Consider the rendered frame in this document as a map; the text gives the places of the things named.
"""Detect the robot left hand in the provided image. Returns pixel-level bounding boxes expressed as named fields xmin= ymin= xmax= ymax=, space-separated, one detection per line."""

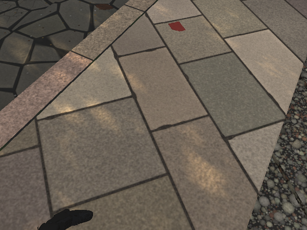
xmin=37 ymin=209 xmax=93 ymax=230

